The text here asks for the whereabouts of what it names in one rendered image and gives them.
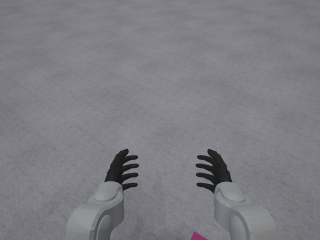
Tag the left robot forearm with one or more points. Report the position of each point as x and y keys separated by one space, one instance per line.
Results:
x=96 y=219

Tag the robot right hand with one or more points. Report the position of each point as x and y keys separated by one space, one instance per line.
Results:
x=219 y=170

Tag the right robot forearm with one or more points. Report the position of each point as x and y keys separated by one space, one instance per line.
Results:
x=243 y=219

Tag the robot left hand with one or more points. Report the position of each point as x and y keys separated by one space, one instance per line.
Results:
x=116 y=170

